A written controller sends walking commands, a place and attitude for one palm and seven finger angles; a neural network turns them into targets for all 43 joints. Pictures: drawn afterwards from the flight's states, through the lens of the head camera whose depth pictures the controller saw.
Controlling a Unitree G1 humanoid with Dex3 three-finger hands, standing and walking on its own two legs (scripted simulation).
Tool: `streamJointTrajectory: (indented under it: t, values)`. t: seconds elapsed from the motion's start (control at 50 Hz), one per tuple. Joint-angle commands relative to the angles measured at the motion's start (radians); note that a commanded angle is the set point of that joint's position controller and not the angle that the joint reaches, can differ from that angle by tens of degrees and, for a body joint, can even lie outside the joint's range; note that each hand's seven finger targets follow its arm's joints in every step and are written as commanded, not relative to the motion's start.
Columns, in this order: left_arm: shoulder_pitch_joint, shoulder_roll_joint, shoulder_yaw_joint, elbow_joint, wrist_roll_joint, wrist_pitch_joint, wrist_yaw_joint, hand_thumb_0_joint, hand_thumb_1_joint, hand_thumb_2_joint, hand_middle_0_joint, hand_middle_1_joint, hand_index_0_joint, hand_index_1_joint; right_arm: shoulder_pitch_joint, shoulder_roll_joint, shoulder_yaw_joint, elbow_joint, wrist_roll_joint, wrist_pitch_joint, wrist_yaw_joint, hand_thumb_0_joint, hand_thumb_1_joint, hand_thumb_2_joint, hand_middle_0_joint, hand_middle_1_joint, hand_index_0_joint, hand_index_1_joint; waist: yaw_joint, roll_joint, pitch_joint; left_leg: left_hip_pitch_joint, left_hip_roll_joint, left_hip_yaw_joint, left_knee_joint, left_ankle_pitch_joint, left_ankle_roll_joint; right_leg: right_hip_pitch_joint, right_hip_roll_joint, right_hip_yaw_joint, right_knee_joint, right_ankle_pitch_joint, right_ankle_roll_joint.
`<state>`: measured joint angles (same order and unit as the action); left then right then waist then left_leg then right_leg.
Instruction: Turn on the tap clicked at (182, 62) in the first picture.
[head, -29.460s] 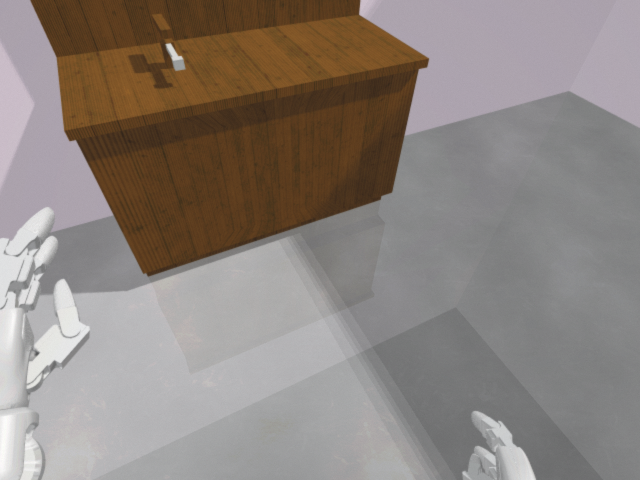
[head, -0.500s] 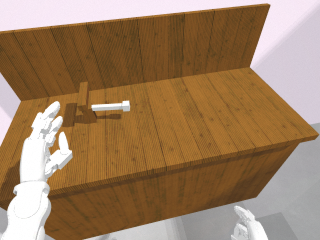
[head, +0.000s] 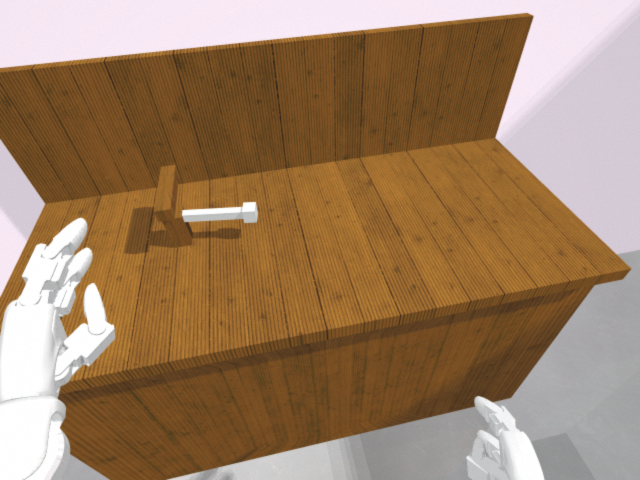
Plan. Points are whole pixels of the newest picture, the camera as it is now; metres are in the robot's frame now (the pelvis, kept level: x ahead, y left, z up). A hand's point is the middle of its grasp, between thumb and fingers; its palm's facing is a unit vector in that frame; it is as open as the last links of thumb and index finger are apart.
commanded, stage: step back with the hand held close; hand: left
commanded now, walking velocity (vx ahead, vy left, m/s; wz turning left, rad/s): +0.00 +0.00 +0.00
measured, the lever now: (250, 212) +0.56 +0.22 +0.00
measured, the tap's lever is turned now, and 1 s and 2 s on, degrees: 81 81 81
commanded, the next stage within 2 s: stop stepping back and stand still in 1.86 s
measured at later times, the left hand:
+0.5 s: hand (88, 348) +0.19 +0.26 +0.15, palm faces +0.31 -0.83 -0.46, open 7.4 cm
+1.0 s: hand (32, 390) +0.14 +0.28 +0.15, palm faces +0.41 -0.81 -0.42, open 7.4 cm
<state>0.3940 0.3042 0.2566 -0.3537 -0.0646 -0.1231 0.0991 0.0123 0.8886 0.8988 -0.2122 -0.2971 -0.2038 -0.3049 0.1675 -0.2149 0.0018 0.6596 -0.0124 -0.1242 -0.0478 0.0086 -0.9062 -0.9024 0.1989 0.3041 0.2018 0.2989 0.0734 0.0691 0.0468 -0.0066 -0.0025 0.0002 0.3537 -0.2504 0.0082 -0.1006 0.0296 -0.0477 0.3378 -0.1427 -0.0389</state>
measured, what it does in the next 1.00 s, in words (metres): shifts its weight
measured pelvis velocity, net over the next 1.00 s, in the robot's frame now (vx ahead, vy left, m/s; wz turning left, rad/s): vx -0.08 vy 0.04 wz -0.01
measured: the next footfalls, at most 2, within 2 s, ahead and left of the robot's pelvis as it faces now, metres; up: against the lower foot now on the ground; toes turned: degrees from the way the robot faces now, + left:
right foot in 1.24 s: -0.09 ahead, -0.08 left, +0.00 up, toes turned +1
left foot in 1.60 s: -0.13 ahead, +0.12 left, +0.00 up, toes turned -3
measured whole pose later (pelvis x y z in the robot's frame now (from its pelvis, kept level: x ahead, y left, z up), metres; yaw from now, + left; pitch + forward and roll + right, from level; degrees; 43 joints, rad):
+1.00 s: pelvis -0.08 +0.04 -0.02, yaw -1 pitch +0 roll -1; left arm 0.44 0.35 0.37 -0.51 0.01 -0.24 0.15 0.01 0.89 0.90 -0.22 -0.30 -0.21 -0.31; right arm 0.21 -0.21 -0.01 0.58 0.00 -0.08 -0.06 0.01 -0.90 -0.90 0.20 0.30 0.20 0.30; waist 0.02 0.00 0.06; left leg -0.38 -0.03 0.05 0.64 -0.26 0.07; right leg -0.43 0.01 0.02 0.51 -0.08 0.02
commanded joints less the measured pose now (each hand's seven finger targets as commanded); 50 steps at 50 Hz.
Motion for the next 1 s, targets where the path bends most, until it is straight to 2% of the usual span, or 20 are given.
streamJointTrajectory:
  t: [0.0,0.06,0.08,0.1,0.12,0.18,0.24,0.3,0.32,0.46,0.56,0.6,0.62,0.7,0.72,0.76,0.82,0.84,0.9,0.98]
  values:
    - [-0.105,0.191,0.122,-0.217,-0.005,-0.076,0.021,0.000,0.900,0.900,-0.200,-0.300,-0.200,-0.300,-0.129,-0.098,-0.034,-0.160,0.005,-0.056,-0.008,0.000,-0.900,-0.900,0.200,0.300,0.200,0.300,-0.004,-0.029,-0.071,-0.114,0.010,-0.002,-0.062,0.160,0.013,0.102,-0.031,0.044,-0.051,0.058,0.006]
    - [-0.150,0.210,0.141,-0.222,-0.008,-0.083,0.022,0.000,0.900,0.900,-0.200,-0.300,-0.200,-0.300,-0.134,-0.097,-0.035,-0.157,0.008,-0.055,-0.009,0.000,-0.900,-0.900,0.200,0.300,0.200,0.300,-0.008,-0.019,-0.063,-0.119,0.009,0.002,-0.064,0.124,0.016,0.093,-0.035,0.048,-0.062,0.023,0.008]
    - [-0.194,0.300,0.256,-0.240,-0.010,-0.111,0.029,0.000,0.900,0.900,-0.200,-0.300,-0.200,-0.300,-0.107,-0.111,-0.025,-0.209,0.026,-0.034,-0.015,0.000,-0.900,-0.900,0.200,0.300,0.200,0.300,-0.039,-0.062,0.017,-0.185,0.025,-0.007,-0.020,0.013,0.032,-0.040,-0.079,0.169,-0.122,0.023,0.016]
    - [-0.103,0.226,0.199,-0.160,-0.005,-0.111,0.019,0.000,0.900,0.900,-0.200,-0.300,-0.200,-0.300,-0.092,-0.100,-0.026,-0.192,0.019,-0.020,-0.016,0.000,-0.900,-0.900,0.200,0.300,0.200,0.300,-0.048,-0.105,-0.004,-0.180,0.022,-0.021,0.012,-0.012,0.036,-0.058,-0.109,0.187,-0.141,0.005,0.016]
    - [-0.101,0.226,0.192,-0.181,0.000,-0.114,0.015,0.000,0.900,0.900,-0.200,-0.300,-0.200,-0.300,-0.105,-0.099,-0.029,-0.202,0.020,-0.012,-0.012,0.000,-0.900,-0.900,0.200,0.300,0.200,0.300,-0.049,-0.100,-0.002,-0.168,0.019,-0.022,0.025,-0.005,0.037,-0.082,-0.119,0.205,-0.149,0.024,0.011]
    - [-0.027,0.180,0.144,-0.168,0.007,-0.119,0.014,0.000,0.900,0.900,-0.200,-0.300,-0.200,-0.300,-0.073,-0.114,-0.040,-0.215,0.020,0.004,-0.012,0.000,-0.900,-0.900,0.200,0.300,0.200,0.300,-0.052,-0.066,-0.120,-0.158,0.034,-0.011,0.040,0.045,0.032,-0.046,-0.141,0.196,-0.108,0.069,0.012]
    - [0.012,0.194,0.157,-0.225,0.009,-0.128,0.025,0.000,0.900,0.900,-0.200,-0.300,-0.200,-0.300,-0.075,-0.122,-0.045,-0.236,0.018,0.011,-0.020,0.000,-0.900,-0.900,0.200,0.300,0.200,0.300,-0.048,-0.012,-0.206,-0.161,0.048,-0.009,0.018,0.122,0.029,0.010,-0.133,0.160,-0.032,0.183,0.020]
    - [0.043,0.239,0.203,-0.266,0.014,-0.129,0.039,0.000,0.900,0.900,-0.200,-0.300,-0.200,-0.300,-0.070,-0.125,-0.056,-0.255,0.019,0.025,-0.025,0.000,-0.900,-0.900,0.200,0.300,0.200,0.300,-0.045,-0.101,-0.233,-0.202,0.052,-0.020,0.030,0.171,0.026,0.035,-0.131,0.144,0.009,0.265,0.026]
    - [0.046,0.263,0.226,-0.277,0.013,-0.128,0.042,0.000,0.900,0.900,-0.200,-0.300,-0.200,-0.300,-0.083,-0.126,-0.056,-0.256,0.021,0.028,-0.027,0.000,-0.900,-0.900,0.200,0.300,0.200,0.300,-0.047,-0.092,-0.226,-0.203,0.053,-0.028,0.028,0.187,0.027,0.019,-0.132,0.149,0.022,0.279,0.023]
    - [0.075,0.236,0.222,-0.292,0.020,-0.135,0.052,0.000,0.900,0.900,-0.200,-0.300,-0.200,-0.300,-0.074,-0.132,-0.062,-0.263,0.022,0.037,-0.035,0.000,-0.900,-0.900,0.200,0.300,0.200,0.300,-0.044,-0.006,-0.185,-0.316,0.091,-0.062,-0.012,0.172,0.035,0.016,-0.088,0.114,0.098,0.207,0.043]
    - [0.052,0.202,0.195,-0.285,0.038,-0.133,0.055,0.000,0.900,0.900,-0.200,-0.300,-0.200,-0.300,-0.070,-0.147,-0.064,-0.264,0.023,0.032,-0.034,0.000,-0.900,-0.900,0.200,0.300,0.200,0.300,-0.051,0.015,-0.120,-0.484,0.123,-0.097,-0.076,-0.096,0.066,0.045,-0.059,0.111,0.160,0.087,0.052]
    - [0.028,0.194,0.191,-0.267,0.049,-0.132,0.058,0.000,0.900,0.900,-0.200,-0.300,-0.200,-0.300,-0.065,-0.149,-0.065,-0.262,0.025,0.030,-0.035,0.000,-0.900,-0.900,0.200,0.300,0.200,0.300,-0.052,-0.029,-0.092,-0.582,0.124,-0.113,-0.084,-0.257,0.081,0.069,-0.058,0.127,0.167,0.034,0.054]
    - [0.004,0.210,0.201,-0.283,0.054,-0.135,0.059,0.000,0.900,0.900,-0.200,-0.300,-0.200,-0.300,-0.071,-0.151,-0.065,-0.261,0.024,0.027,-0.036,0.000,-0.900,-0.900,0.200,0.300,0.200,0.300,-0.056,-0.015,-0.087,-0.598,0.119,-0.114,-0.085,-0.298,0.087,0.067,-0.058,0.137,0.160,0.021,0.053]
    - [-0.070,0.197,0.183,-0.290,0.072,-0.143,0.063,0.000,0.900,0.900,-0.200,-0.300,-0.200,-0.300,-0.054,-0.151,-0.064,-0.260,0.021,0.019,-0.033,0.000,-0.900,-0.900,0.200,0.300,0.200,0.300,-0.063,-0.078,-0.049,-0.652,0.101,-0.114,-0.029,-0.426,0.097,0.018,-0.075,0.179,0.117,-0.124,0.045]
    - [-0.097,0.226,0.204,-0.328,0.077,-0.151,0.066,0.000,0.900,0.900,-0.200,-0.300,-0.200,-0.300,-0.058,-0.154,-0.066,-0.254,0.019,0.014,-0.033,0.000,-0.900,-0.900,0.200,0.300,0.200,0.300,-0.065,-0.040,-0.065,-0.642,0.100,-0.122,-0.030,-0.428,0.100,0.016,-0.073,0.188,0.115,-0.131,0.041]
    - [-0.087,0.207,0.194,-0.324,0.077,-0.159,0.070,0.000,0.900,0.900,-0.200,-0.300,-0.200,-0.300,-0.052,-0.148,-0.061,-0.255,0.017,0.003,-0.033,0.000,-0.900,-0.900,0.200,0.300,0.200,0.300,-0.063,-0.023,-0.078,-0.645,0.108,-0.132,-0.034,-0.419,0.102,0.023,-0.067,0.169,0.153,-0.096,0.043]
    - [-0.042,0.231,0.230,-0.341,0.074,-0.166,0.073,0.000,0.900,0.900,-0.200,-0.300,-0.200,-0.300,-0.045,-0.146,-0.066,-0.249,0.016,-0.004,-0.031,0.000,-0.900,-0.900,0.200,0.300,0.200,0.300,-0.061,-0.019,-0.124,-0.628,0.103,-0.138,-0.014,-0.375,0.096,0.043,-0.066,0.178,0.173,-0.020,0.036]
    - [-0.027,0.209,0.216,-0.345,0.071,-0.169,0.070,0.000,0.900,0.900,-0.200,-0.300,-0.200,-0.300,-0.043,-0.137,-0.063,-0.249,0.018,-0.006,-0.028,0.000,-0.900,-0.900,0.200,0.300,0.200,0.300,-0.062,-0.021,-0.135,-0.624,0.104,-0.133,-0.004,-0.365,0.094,0.045,-0.071,0.182,0.178,-0.003,0.035]
    - [-0.016,0.210,0.218,-0.349,0.068,-0.174,0.068,0.000,0.900,0.900,-0.200,-0.300,-0.200,-0.300,-0.045,-0.137,-0.066,-0.248,0.015,-0.005,-0.024,0.000,-0.900,-0.900,0.200,0.300,0.200,0.300,-0.066,-0.074,-0.104,-0.632,0.083,-0.112,0.050,-0.369,0.082,-0.014,-0.097,0.224,0.133,-0.039,0.023]
    - [-0.006,0.205,0.218,-0.352,0.066,-0.179,0.071,0.000,0.900,0.900,-0.200,-0.300,-0.200,-0.300,-0.047,-0.139,-0.067,-0.237,0.013,-0.009,-0.023,0.000,-0.900,-0.900,0.200,0.300,0.200,0.300,-0.071,-0.026,-0.110,-0.624,0.104,-0.133,0.023,-0.342,0.080,-0.039,-0.078,0.200,0.170,-0.020,0.027]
